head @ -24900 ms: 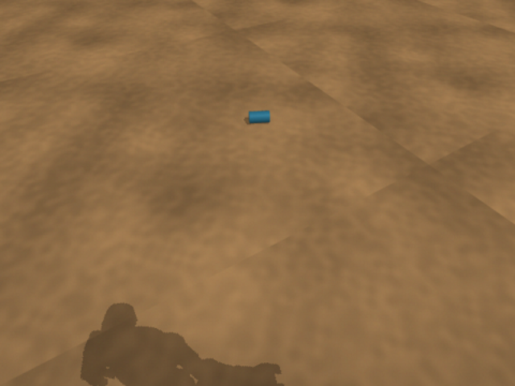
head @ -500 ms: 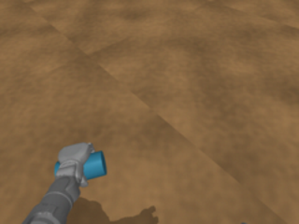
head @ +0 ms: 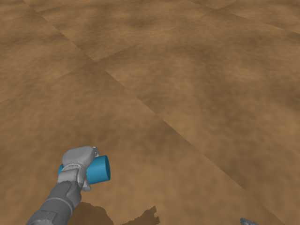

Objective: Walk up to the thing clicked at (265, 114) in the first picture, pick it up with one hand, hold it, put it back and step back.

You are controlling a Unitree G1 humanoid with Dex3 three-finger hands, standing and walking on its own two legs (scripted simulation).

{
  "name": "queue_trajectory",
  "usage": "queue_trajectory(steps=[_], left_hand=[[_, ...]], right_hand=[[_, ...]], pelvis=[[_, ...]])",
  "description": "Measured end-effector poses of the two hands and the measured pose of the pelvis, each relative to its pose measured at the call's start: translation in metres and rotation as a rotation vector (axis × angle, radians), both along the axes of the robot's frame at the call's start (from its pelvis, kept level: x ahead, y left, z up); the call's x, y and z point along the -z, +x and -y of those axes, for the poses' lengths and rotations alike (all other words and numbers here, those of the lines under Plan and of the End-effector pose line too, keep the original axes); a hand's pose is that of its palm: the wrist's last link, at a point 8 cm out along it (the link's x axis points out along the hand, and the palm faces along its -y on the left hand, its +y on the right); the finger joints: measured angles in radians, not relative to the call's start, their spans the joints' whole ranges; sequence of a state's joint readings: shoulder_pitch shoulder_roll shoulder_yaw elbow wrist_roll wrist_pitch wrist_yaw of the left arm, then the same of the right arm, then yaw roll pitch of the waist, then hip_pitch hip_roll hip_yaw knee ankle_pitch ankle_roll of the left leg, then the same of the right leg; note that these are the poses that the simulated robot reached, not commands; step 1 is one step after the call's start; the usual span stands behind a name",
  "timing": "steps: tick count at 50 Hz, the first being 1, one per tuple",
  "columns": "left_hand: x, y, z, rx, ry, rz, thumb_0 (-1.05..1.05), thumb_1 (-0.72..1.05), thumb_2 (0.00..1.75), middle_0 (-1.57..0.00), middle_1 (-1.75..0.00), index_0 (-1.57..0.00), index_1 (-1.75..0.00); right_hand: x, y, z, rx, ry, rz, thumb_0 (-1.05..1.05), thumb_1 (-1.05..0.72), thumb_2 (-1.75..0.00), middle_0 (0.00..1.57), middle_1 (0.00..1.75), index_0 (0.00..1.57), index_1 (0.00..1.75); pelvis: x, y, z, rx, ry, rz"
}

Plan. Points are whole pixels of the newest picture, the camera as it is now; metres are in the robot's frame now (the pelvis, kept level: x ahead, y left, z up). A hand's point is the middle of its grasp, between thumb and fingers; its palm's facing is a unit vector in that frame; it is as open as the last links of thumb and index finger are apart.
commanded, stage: hold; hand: left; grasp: from above
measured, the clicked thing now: (86, 172) +0.32 +0.23 -0.07
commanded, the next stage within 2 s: crouch in 1.12 s
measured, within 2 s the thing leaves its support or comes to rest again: neither
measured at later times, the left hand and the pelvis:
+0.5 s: hand (83, 174) +0.29 +0.22 -0.03, palm faces -0.43 -0.10 -0.90, open 10.5 cm; pelvis -0.01 +0.00 +0.01, yaw +0 degrees
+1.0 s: hand (81, 172) +0.29 +0.22 -0.03, palm faces -0.42 -0.10 -0.90, open 10.6 cm; pelvis +0.00 +0.00 +0.01, yaw +0 degrees
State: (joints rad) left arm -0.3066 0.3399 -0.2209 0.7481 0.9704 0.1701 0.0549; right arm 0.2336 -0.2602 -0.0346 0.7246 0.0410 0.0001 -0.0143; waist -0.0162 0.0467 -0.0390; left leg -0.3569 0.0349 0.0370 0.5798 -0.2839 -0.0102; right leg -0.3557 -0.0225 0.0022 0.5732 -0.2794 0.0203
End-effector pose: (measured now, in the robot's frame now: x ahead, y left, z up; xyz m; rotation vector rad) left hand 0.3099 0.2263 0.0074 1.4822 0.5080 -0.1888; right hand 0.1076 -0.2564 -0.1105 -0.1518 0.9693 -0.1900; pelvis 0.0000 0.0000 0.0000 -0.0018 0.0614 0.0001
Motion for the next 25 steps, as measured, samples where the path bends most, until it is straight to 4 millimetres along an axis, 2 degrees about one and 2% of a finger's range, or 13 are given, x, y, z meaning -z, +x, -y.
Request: queue_trajectory(steps=[13,25], left_hand=[[-0.008,-0.013,0.004,0.010,-0.011,-0.011,0.00,-0.05,0.48,-0.67,-0.55,-0.67,-0.53],[-0.018,-0.015,0.005,0.012,-0.009,0.000,0.00,-0.05,0.48,-0.66,-0.57,-0.67,-0.54]], right_hand=[[-0.004,0.001,-0.001,-0.007,0.009,0.023,0.01,-0.89,-0.90,0.20,0.30,0.20,0.30],[-0.008,0.008,-0.003,-0.020,0.015,0.048,0.01,-0.89,-0.90,0.20,0.30,0.20,0.30]], pelvis=[[-0.003,-0.006,0.002,0.002,0.003,0.026],[-0.006,-0.009,0.003,0.002,0.005,0.043]])
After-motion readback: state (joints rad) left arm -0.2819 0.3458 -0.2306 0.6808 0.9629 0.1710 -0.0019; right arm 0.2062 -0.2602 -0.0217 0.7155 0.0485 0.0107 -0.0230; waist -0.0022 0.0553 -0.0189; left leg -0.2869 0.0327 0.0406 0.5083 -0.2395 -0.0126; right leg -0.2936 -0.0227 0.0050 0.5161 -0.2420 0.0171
